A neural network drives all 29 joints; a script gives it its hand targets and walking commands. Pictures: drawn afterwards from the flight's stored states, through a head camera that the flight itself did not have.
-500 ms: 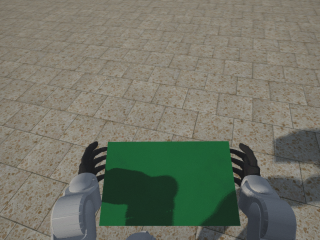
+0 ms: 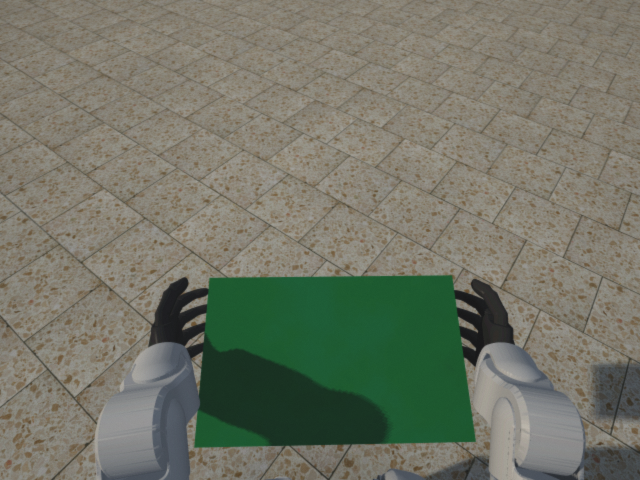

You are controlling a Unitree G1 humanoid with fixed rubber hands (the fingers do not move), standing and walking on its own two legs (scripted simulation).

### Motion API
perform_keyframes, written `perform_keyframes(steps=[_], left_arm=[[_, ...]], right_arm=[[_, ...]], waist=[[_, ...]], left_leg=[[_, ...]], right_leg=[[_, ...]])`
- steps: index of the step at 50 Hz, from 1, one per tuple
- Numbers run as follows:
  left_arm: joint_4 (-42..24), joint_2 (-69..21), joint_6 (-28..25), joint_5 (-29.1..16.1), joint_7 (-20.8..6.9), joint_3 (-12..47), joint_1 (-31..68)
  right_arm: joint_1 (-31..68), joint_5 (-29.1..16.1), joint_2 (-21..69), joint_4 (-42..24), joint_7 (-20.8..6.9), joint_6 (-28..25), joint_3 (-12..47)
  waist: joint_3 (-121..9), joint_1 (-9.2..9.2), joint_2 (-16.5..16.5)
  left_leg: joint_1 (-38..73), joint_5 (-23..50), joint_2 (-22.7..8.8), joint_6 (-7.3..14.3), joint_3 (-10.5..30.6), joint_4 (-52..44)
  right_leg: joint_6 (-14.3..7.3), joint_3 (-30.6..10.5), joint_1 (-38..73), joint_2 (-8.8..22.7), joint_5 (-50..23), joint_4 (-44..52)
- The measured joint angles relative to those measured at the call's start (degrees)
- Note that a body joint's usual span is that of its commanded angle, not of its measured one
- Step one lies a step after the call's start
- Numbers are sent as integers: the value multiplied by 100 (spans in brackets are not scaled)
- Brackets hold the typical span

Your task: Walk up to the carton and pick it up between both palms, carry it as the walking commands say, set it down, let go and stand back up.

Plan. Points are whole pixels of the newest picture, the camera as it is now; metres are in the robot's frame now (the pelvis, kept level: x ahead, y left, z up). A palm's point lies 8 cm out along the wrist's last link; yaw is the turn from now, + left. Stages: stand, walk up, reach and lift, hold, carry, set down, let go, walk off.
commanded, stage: carry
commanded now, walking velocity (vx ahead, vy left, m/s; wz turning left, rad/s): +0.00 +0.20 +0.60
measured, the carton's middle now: (329, 361) +0.27 +0.01 -0.01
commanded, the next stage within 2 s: none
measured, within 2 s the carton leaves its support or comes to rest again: neither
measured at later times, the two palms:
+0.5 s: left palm out of the picture +0.10 +0.42 +0.08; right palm (246, 375) +0.21 +0.10 +0.08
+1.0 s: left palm out of the picture -0.08 +0.57 +0.12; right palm out of the picture +0.11 +0.29 +0.11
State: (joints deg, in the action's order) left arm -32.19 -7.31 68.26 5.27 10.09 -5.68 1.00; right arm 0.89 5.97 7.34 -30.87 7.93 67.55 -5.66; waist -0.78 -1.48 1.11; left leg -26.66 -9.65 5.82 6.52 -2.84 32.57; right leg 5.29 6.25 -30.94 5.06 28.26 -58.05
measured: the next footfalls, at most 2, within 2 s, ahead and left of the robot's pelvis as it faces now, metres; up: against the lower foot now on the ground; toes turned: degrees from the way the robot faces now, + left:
right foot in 0.10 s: +0.02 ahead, -0.06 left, +0.00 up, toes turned -6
left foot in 0.44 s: -0.01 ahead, +0.32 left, +0.00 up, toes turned +23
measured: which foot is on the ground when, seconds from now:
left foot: down 0.00-0.12, up 0.14-0.42, down 0.44-0.78, up 0.80-1.00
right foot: up 0.00-0.08, down 0.10-0.44, up 0.46-0.74, down 0.76-1.00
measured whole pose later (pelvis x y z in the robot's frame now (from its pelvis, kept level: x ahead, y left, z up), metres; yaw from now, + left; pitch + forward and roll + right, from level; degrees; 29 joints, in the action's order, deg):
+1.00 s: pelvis -0.18 +0.30 +0.01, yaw +35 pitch +2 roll +3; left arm -32.0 -7.3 68.7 6.0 8.5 -6.4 1.4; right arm 2.9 6.0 7.2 -32.7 9.5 71.4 -5.3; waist -2.7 1.8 1.5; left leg -30.2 -22.5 -2.9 -2.9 -3.4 53.0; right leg 4.9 12.8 -17.0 16.2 15.5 -33.0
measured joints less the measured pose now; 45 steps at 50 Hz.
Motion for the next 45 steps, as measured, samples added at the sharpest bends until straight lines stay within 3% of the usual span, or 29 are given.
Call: perform_keyframes(steps=[5, 6, 7, 9, 11, 14, 20, 22, 23, 26, 29, 33, 38, 39, 41, 43, 45], left_arm=[[105, 1, -48, -12, -86, -28, 28], [196, -1, -84, -17, -102, 4, 35], [274, -1, -80, -11, -117, 22, 71], [331, 0, -57, 21, -158, 4, 41], [269, -5, -30, 32, -189, -51, -44], [129, -8, 24, 52, -180, -86, -67], [0, -2, 64, 42, -119, -18, 51], [-38, 0, 95, 68, -99, -3, 94], [-46, 6, 104, 83, -101, -54, 131], [98, 8, 127, 108, -103, -227, 192], [177, 4, 156, 60, -27, -188, 118], [63, -2, 33, -6, 8, -66, -43], [81, -2, -100, -28, -71, -43, -47], [167, -3, -142, -32, -89, -3, -30], [263, 0, -119, 9, -136, 7, 35], [225, -4, -85, 27, -176, -46, -24], [144, -8, -41, 44, -190, -87, -51]], right_arm=[[-37, 7, 1, -124, 92, 95, 29], [-41, 11, -2, -141, 112, 137, -12], [-85, 12, -2, -162, 130, 168, -32], [-125, 8, 2, -165, 171, 233, 3], [-68, 1, -4, -145, 195, 324, 62], [44, 4, -11, -125, 179, 363, 95], [219, -12, -9, -246, 147, 427, -30], [267, -21, -8, -245, 118, 426, -62], [309, -17, -3, -174, 107, 382, -32], [356, -15, 1, 225, 105, 189, 63], [253, -17, 0, 383, 49, 111, 20], [58, -4, 0, 188, -8, 21, 18], [-46, 38, 1, -48, 39, 17, 59], [-54, 47, -1, -86, 55, 54, 13], [-121, 52, 3, -136, 91, 103, 15], [-89, 20, -1, -151, 149, 200, 69], [2, 16, -9, -128, 155, 268, 101]], waist=[[-287, 116, -251], [-307, 149, -445], [-322, 180, -490], [-329, 238, -392], [-315, 262, -293], [-245, 281, -133], [-160, 312, 32], [-163, 313, 49], [-143, 294, 103], [-49, 147, 102], [121, -19, 126], [178, -44, 64], [-71, 68, -176], [-98, 121, -385], [-155, 200, -380], [-195, 235, -273], [-217, 262, -164]], left_leg=[[26, 408, 387, 184, 18, -501], [42, 461, 383, 41, 104, -538], [-125, -58, 409, -243, 68, -47], [-585, -889, 296, -597, -128, 1628], [-835, -1034, 5, -756, -117, 2808], [-788, -1054, -486, -882, 17, 3128], [-90, -1353, -995, -819, -169, 1269], [260, -1024, -962, -755, -291, 380], [191, -248, -861, -729, -297, 304], [-194, -698, -753, -485, -211, 843], [-292, -399, -538, -328, -168, 760], [-225, -24, -146, -78, -133, 294], [-53, 494, 315, 122, -90, -473], [-9, 565, 327, -95, 20, -567], [-434, -549, 344, -638, -128, 891], [-775, -965, 108, -815, -195, 2418], [-847, -1021, -227, -899, -103, 3076]], right_leg=[[-267, 120, 910, -252, -212, 1882], [-413, 221, 1066, -282, -719, 2255], [-542, 295, 1127, -206, -981, 2377], [-607, 389, 1259, 31, -1132, 2526], [-510, 425, 1381, 237, -1204, 2671], [-305, 475, 1455, 591, -1249, 2673], [185, 720, 1334, 1367, -1210, 2320], [378, 763, 1205, 1632, -1122, 1998], [364, 610, 1026, 1724, -968, 1633], [334, -80, 266, 1181, 576, -101], [250, -163, -135, 658, 514, -888], [28, 12, -47, 196, 162, -300], [-328, 222, 801, -191, -81, 1725], [-479, 335, 982, -217, -633, 2149], [-661, 472, 1135, 15, -1155, 2422], [-575, 514, 1292, 235, -1269, 2626], [-419, 528, 1388, 456, -1315, 2717]])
